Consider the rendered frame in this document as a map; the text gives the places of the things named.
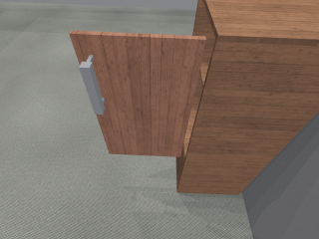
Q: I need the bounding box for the handle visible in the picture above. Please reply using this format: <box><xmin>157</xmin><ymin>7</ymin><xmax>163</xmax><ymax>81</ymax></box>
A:
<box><xmin>79</xmin><ymin>55</ymin><xmax>105</xmax><ymax>115</ymax></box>

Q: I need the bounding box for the cupboard door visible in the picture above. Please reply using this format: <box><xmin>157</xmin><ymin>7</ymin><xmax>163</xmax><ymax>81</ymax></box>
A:
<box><xmin>69</xmin><ymin>30</ymin><xmax>206</xmax><ymax>157</ymax></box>

